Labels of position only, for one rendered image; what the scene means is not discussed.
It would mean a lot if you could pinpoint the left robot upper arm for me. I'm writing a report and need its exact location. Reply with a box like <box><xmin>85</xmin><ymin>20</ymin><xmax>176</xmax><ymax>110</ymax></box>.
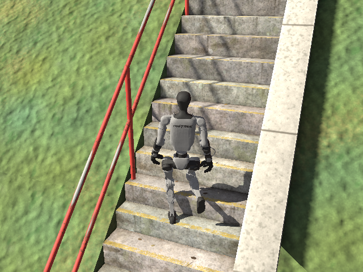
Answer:
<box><xmin>156</xmin><ymin>115</ymin><xmax>171</xmax><ymax>146</ymax></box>

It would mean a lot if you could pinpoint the right robot upper arm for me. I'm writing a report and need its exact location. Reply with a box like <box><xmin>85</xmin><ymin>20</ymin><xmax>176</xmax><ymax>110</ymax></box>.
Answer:
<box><xmin>195</xmin><ymin>116</ymin><xmax>208</xmax><ymax>147</ymax></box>

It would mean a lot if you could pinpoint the right robot hand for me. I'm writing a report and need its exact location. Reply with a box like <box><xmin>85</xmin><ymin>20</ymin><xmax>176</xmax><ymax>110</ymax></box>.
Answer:
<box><xmin>200</xmin><ymin>160</ymin><xmax>213</xmax><ymax>173</ymax></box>

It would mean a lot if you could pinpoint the left robot forearm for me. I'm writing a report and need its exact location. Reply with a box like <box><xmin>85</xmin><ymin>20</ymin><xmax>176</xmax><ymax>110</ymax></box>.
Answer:
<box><xmin>151</xmin><ymin>137</ymin><xmax>162</xmax><ymax>157</ymax></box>

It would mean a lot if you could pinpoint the left robot hand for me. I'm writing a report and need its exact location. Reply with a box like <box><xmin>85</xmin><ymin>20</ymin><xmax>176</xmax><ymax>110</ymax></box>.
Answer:
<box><xmin>151</xmin><ymin>154</ymin><xmax>163</xmax><ymax>165</ymax></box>

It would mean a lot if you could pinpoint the humanoid robot torso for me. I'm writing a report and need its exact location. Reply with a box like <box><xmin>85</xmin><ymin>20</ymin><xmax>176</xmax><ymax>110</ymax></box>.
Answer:
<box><xmin>169</xmin><ymin>113</ymin><xmax>196</xmax><ymax>170</ymax></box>

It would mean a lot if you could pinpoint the robot right shin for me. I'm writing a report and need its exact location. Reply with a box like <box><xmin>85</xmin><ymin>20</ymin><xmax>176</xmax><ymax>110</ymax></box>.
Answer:
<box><xmin>189</xmin><ymin>172</ymin><xmax>201</xmax><ymax>199</ymax></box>

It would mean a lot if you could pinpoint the right robot forearm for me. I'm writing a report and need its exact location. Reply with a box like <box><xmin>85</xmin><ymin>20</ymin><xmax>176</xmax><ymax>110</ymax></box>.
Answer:
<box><xmin>202</xmin><ymin>140</ymin><xmax>212</xmax><ymax>162</ymax></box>

